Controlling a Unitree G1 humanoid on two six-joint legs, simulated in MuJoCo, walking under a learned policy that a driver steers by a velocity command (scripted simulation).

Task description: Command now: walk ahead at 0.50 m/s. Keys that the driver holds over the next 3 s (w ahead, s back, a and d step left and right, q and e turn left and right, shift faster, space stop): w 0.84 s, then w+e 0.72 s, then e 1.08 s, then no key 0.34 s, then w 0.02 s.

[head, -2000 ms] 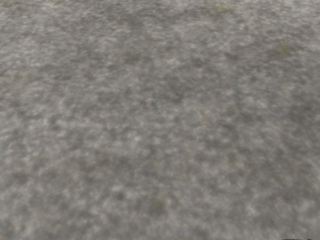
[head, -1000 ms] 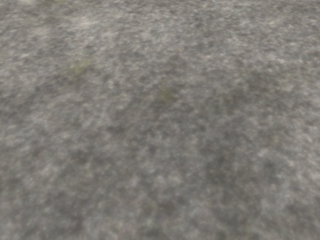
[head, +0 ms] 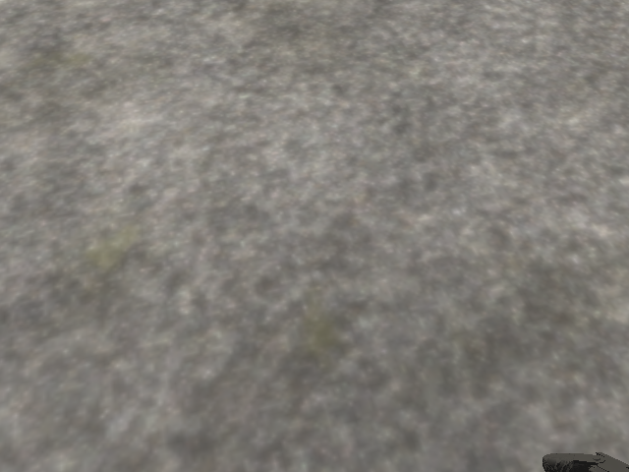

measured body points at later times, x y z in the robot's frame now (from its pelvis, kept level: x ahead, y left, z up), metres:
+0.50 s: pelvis +0.27 -0.03 +0.00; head +0.30 -0.04 +0.45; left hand +0.50 +0.20 -0.08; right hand +0.25 -0.32 -0.13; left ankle +0.11 +0.10 -0.72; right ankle +0.39 -0.14 -0.73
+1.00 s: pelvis +0.54 -0.02 +0.01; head +0.57 -0.02 +0.46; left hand +0.51 +0.26 -0.13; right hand +0.76 -0.26 -0.08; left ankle +0.69 +0.10 -0.72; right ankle +0.39 -0.14 -0.72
